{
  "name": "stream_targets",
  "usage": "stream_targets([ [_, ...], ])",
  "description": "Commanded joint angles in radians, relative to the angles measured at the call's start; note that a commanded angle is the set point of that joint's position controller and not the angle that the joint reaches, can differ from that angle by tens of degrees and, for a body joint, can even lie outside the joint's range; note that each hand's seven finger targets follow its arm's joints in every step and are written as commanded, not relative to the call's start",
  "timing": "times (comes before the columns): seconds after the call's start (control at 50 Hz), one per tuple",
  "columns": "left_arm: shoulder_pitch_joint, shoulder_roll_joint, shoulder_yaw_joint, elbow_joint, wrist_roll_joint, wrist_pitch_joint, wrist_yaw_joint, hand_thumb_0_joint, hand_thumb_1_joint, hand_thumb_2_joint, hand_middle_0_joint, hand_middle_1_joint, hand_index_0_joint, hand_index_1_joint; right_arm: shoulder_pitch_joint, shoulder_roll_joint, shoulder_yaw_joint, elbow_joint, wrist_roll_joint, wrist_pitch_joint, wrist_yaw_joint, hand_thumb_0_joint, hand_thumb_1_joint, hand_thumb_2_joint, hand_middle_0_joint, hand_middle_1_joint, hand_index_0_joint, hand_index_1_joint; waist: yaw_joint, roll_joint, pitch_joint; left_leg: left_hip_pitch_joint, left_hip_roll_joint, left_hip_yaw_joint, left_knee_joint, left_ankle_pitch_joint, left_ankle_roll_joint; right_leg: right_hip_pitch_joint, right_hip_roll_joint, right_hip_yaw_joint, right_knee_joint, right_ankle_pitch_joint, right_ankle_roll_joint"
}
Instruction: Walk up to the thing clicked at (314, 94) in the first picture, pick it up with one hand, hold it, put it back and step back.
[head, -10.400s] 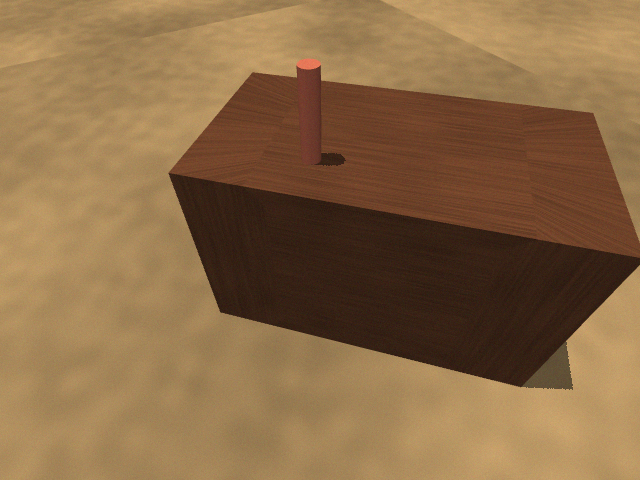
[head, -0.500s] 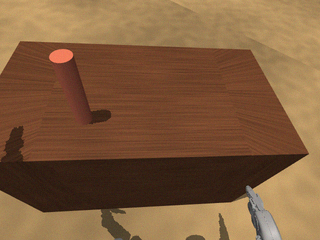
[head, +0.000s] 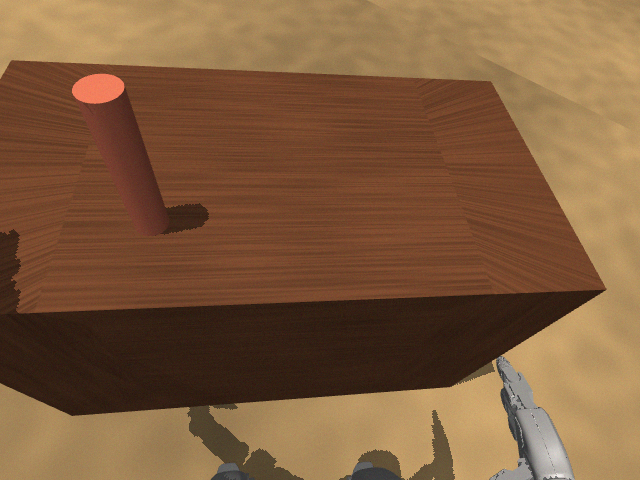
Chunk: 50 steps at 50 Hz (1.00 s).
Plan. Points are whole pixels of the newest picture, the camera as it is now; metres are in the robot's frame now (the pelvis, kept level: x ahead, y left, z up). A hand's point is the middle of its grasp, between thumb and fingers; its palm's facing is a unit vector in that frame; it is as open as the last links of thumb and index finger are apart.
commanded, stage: go down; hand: left
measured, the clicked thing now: (130, 168) +0.52 +0.22 +0.06
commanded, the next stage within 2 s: approach in 0.88 s
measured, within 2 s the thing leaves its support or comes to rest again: neither
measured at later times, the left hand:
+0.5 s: hand out of the picture +0.42 +0.40 +0.12, palm faces +0.20 -0.98 +0.01, open 17.6 cm
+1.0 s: hand out of the picture +0.43 +0.40 +0.11, palm faces +0.22 -0.97 +0.01, open 17.6 cm
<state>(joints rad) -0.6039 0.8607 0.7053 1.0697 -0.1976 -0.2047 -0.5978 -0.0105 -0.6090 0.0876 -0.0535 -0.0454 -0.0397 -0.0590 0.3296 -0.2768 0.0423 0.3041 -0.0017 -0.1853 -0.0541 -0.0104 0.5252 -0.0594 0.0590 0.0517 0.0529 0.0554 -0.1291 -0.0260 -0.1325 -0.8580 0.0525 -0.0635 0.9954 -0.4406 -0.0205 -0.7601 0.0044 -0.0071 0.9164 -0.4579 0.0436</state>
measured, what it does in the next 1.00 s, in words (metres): stands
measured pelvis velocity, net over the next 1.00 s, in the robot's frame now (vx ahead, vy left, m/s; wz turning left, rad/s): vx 0.01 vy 0.01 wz -0.01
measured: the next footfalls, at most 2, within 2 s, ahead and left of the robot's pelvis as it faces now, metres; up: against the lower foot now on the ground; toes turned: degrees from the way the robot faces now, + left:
none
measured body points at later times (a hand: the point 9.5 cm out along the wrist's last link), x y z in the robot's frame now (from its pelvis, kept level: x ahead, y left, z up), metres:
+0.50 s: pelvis +0.01 +0.01 +0.00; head +0.10 +0.06 +0.43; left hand +0.41 +0.45 +0.12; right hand +0.16 -0.24 -0.03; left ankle +0.02 +0.13 -0.68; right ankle -0.01 -0.15 -0.68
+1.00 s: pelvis +0.01 +0.01 -0.01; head +0.11 +0.06 +0.43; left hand +0.41 +0.45 +0.12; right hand +0.16 -0.25 -0.03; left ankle +0.02 +0.13 -0.68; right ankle -0.01 -0.15 -0.68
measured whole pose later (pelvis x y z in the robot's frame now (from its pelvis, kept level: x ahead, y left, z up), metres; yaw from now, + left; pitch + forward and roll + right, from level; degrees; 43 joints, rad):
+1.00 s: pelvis +0.01 +0.01 -0.01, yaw -1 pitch +20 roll -5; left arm -0.69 0.94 0.73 1.12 -0.14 -0.18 -0.58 -0.01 -0.59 0.09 -0.06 -0.04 -0.04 -0.06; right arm 0.34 -0.27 0.04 0.25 -0.01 -0.16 -0.04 -0.01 0.53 -0.06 0.06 0.05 0.05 0.06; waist -0.16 -0.02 -0.14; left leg -0.92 0.06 -0.07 1.03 -0.46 -0.01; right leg -0.81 0.01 -0.01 0.92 -0.46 0.05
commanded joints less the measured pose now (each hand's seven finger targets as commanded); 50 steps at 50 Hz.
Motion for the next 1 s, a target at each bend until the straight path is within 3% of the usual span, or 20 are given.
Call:
stream_targets([
  [0.0,-0.317,0.430,0.042,-0.195,-0.024,-0.056,-0.003,0.000,-0.611,0.072,-0.054,-0.043,-0.049,-0.053,0.020,-0.150,-0.080,-0.144,0.006,-0.044,-0.016,0.000,0.546,-0.051,0.049,0.050,0.049,0.050,0.031,0.250,-0.351,0.353,-0.032,0.030,-0.106,0.304,0.033,0.035,0.012,-0.022,-0.099,0.249,-0.046],
  [0.04,-0.337,0.437,0.042,-0.188,-0.021,-0.054,0.002,0.000,-0.606,0.074,-0.054,-0.044,-0.050,-0.054,0.008,-0.165,-0.097,-0.156,0.006,-0.045,-0.018,0.000,0.551,-0.050,0.049,0.050,0.049,0.050,0.028,0.253,-0.356,0.369,-0.021,0.019,-0.113,0.297,0.024,0.014,0.021,-0.036,-0.094,0.224,-0.052],
  [0.16,-0.385,0.456,0.037,-0.183,-0.012,-0.058,0.012,0.000,-0.560,0.083,-0.050,-0.043,-0.046,-0.052,-0.013,-0.157,-0.082,-0.159,0.003,-0.045,-0.020,0.000,0.557,-0.049,0.049,0.050,0.049,0.050,0.025,0.294,-0.377,0.368,-0.018,0.021,-0.107,0.288,0.018,0.003,0.024,-0.034,-0.086,0.206,-0.057],
  [0.2,-0.390,0.460,0.038,-0.173,-0.010,-0.055,0.013,0.000,-0.583,0.083,-0.053,-0.046,-0.048,-0.057,-0.010,-0.177,-0.103,-0.171,0.003,-0.045,-0.024,0.000,0.552,-0.050,0.049,0.050,0.049,0.050,0.019,0.286,-0.395,0.376,-0.012,0.010,-0.107,0.309,0.015,0.003,0.027,-0.041,-0.081,0.213,-0.059],
  [0.28,-0.383,0.466,0.034,-0.160,-0.003,-0.046,0.015,0.000,-0.573,0.070,-0.055,-0.038,-0.053,-0.047,0.005,-0.157,-0.081,-0.181,0.006,-0.043,-0.027,0.000,0.555,-0.049,0.049,0.050,0.049,0.050,0.018,0.273,-0.385,0.368,-0.018,0.022,-0.103,0.308,0.020,0.012,0.027,-0.037,-0.089,0.222,-0.055],
  [0.4,-0.368,0.469,0.038,-0.170,-0.002,-0.037,0.009,0.000,-0.573,0.075,-0.055,-0.038,-0.051,-0.048,0.039,-0.163,-0.089,-0.168,0.002,-0.040,-0.022,0.000,0.552,-0.050,0.049,0.050,0.049,0.050,0.023,0.301,-0.429,0.439,-0.004,0.007,-0.083,0.480,0.012,-0.012,0.032,-0.051,-0.071,0.290,-0.056],
  [0.5,-0.400,0.480,0.044,-0.185,0.000,-0.037,0.017,0.000,-0.548,0.087,-0.048,-0.039,-0.044,-0.049,-0.004,-0.169,-0.097,-0.181,0.003,-0.041,-0.021,0.000,0.555,-0.050,0.049,0.050,0.049,0.050,0.027,0.308,-0.405,0.411,-0.007,0.007,-0.089,0.444,0.010,-0.001,0.030,-0.043,-0.074,0.270,-0.058],
  [0.56,-0.382,0.458,0.036,-0.157,-0.001,-0.033,0.017,0.000,-0.550,0.096,-0.048,-0.042,-0.042,-0.055,0.022,-0.161,-0.090,-0.164,0.000,-0.037,-0.019,0.000,0.549,-0.052,0.049,0.050,0.049,0.050,0.014,0.301,-0.414,0.427,-0.003,0.007,-0.075,0.515,0.015,-0.001,0.031,-0.045,-0.068,0.314,-0.055],
  [0.6,-0.379,0.483,0.055,-0.173,0.003,-0.034,0.014,0.000,-0.554,0.090,-0.048,-0.036,-0.042,-0.049,0.014,-0.165,-0.087,-0.187,0.000,-0.040,-0.018,0.000,0.553,-0.051,0.049,0.050,0.049,0.050,0.028,0.309,-0.432,0.450,0.003,-0.003,-0.078,0.557,0.011,-0.001,0.034,-0.050,-0.064,0.313,-0.055],
  [0.64,-0.385,0.467,0.042,-0.161,0.006,-0.029,0.013,0.000,-0.575,0.083,-0.051,-0.036,-0.045,-0.048,0.040,-0.148,-0.072,-0.176,-0.002,-0.037,-0.016,0.000,0.548,-0.052,0.049,0.050,0.049,0.050,0.016,0.296,-0.422,0.434,-0.003,0.006,-0.074,0.519,0.015,0.007,0.032,-0.045,-0.072,0.318,-0.051],
  [0.66,-0.384,0.477,0.052,-0.154,0.006,-0.029,0.013,0.000,-0.583,0.079,-0.053,-0.040,-0.049,-0.051,0.036,-0.181,-0.108,-0.198,-0.002,-0.038,-0.017,0.000,0.547,-0.052,0.049,0.050,0.049,0.050,0.004,0.274,-0.433,0.438,-0.001,0.002,-0.073,0.524,0.015,0.008,0.033,-0.047,-0.073,0.327,-0.051],
  [0.7,-0.393,0.479,0.047,-0.163,0.005,-0.030,0.013,0.000,-0.585,0.087,-0.049,-0.040,-0.044,-0.053,0.050,-0.148,-0.074,-0.169,-0.001,-0.036,-0.012,0.000,0.551,-0.051,0.049,0.050,0.049,0.050,0.010,0.297,-0.409,0.417,-0.008,0.012,-0.069,0.503,0.019,0.004,0.029,-0.041,-0.075,0.323,-0.049],
  [0.74,-0.381,0.481,0.057,-0.134,0.005,-0.028,0.013,0.000,-0.589,0.071,-0.055,-0.034,-0.050,-0.045,0.054,-0.171,-0.099,-0.176,-0.003,-0.035,-0.014,0.000,0.544,-0.053,0.049,0.050,0.049,0.050,0.003,0.265,-0.418,0.413,-0.008,0.008,-0.059,0.525,0.022,0.006,0.029,-0.042,-0.071,0.349,-0.046],
  [0.8,-0.385,0.463,0.042,-0.128,0.006,-0.034,0.009,0.000,-0.611,0.083,-0.053,-0.046,-0.047,-0.059,0.055,-0.154,-0.085,-0.168,-0.004,-0.033,-0.007,0.000,0.545,-0.053,0.049,0.050,0.049,0.050,0.004,0.286,-0.412,0.421,-0.007,0.009,-0.051,0.544,0.020,-0.017,0.029,-0.043,-0.064,0.350,-0.047],
  [0.84,-0.386,0.492,0.056,-0.136,0.011,-0.039,0.013,0.000,-0.611,0.080,-0.053,-0.039,-0.047,-0.053,0.040,-0.177,-0.106,-0.183,-0.008,-0.034,-0.003,0.000,0.544,-0.053,0.049,0.050,0.049,0.050,0.008,0.299,-0.430,0.432,-0.005,0.004,-0.051,0.545,0.016,-0.020,0.028,-0.044,-0.063,0.340,-0.049],
  [0.88,-0.405,0.518,0.070,-0.165,0.015,-0.044,0.018,0.000,-0.583,0.089,-0.053,-0.041,-0.044,-0.056,0.035,-0.161,-0.086,-0.203,-0.006,-0.029,0.000,0.000,0.544,-0.054,0.049,0.050,0.049,0.050,0.021,0.303,-0.443,0.414,-0.013,0.010,-0.052,0.518,0.018,0.005,0.024,-0.038,-0.067,0.340,-0.051],
  [0.92,-0.418,0.529,0.075,-0.190,0.018,-0.045,0.025,0.000,-0.586,0.083,-0.055,-0.047,-0.050,-0.059,0.033,-0.187,-0.120,-0.206,-0.007,-0.029,-0.005,0.000,0.542,-0.053,0.049,0.050,0.049,0.050,0.015,0.321,-0.463,0.441,-0.012,0.012,-0.064,0.493,0.015,0.011,0.026,-0.038,-0.070,0.323,-0.052],
  [0.94,-0.424,0.528,0.078,-0.207,0.018,-0.048,0.027,0.000,-0.583,0.090,-0.052,-0.050,-0.047,-0.062,0.039,-0.176,-0.107,-0.209,-0.007,-0.029,-0.003,0.000,0.541,-0.053,0.049,0.050,0.049,0.050,0.021,0.334,-0.468,0.453,-0.011,0.008,-0.070,0.489,0.011,0.008,0.027,-0.039,-0.070,0.308,-0.055],
  [0.96,-0.426,0.530,0.081,-0.201,0.020,-0.048,0.028,0.000,-0.524,0.166,-0.060,-0.086,-0.033,-0.120,0.020,-0.171,-0.101,-0.227,-0.007,-0.029,-0.004,0.000,0.548,-0.050,0.049,0.050,0.049,0.050,0.019,0.341,-0.472,0.447,-0.013,0.012,-0.071,0.469,0.011,0.019,0.026,-0.038,-0.073,0.301,-0.054],
  [0.98,-0.404,0.530,0.083,-0.181,0.028,-0.043,0.036,0.000,-0.498,0.086,-0.057,-0.049,-0.039,-0.068,0.028,-0.181,-0.108,-0.250,-0.007,-0.029,-0.006,0.000,0.567,-0.045,0.048,0.051,0.048,0.051,0.018,0.314,-0.463,0.444,-0.010,0.007,-0.078,0.469,0.010,0.025,0.029,-0.043,-0.075,0.301,-0.055],
])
